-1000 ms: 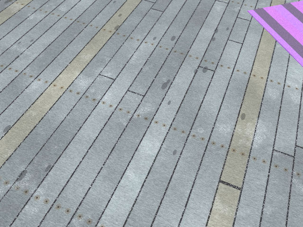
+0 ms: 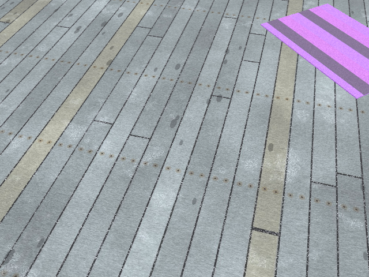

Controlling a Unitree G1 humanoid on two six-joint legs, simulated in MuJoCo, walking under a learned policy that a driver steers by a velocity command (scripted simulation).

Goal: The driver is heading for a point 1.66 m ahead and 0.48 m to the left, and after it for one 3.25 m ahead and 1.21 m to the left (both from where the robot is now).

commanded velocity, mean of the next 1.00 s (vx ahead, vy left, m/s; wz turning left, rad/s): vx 0.00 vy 0.00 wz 0.00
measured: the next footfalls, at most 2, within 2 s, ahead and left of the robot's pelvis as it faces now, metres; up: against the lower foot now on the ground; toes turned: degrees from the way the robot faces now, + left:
right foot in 1.66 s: +0.44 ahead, -0.09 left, +0.00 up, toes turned +0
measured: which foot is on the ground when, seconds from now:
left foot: down 0.00-1.00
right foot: down 0.00-1.00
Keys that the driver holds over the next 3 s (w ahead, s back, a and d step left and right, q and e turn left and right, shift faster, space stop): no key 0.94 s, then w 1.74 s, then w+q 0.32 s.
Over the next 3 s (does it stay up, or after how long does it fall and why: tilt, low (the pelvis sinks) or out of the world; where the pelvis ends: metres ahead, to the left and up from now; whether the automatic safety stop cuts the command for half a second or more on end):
stays up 0.99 0.02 0.01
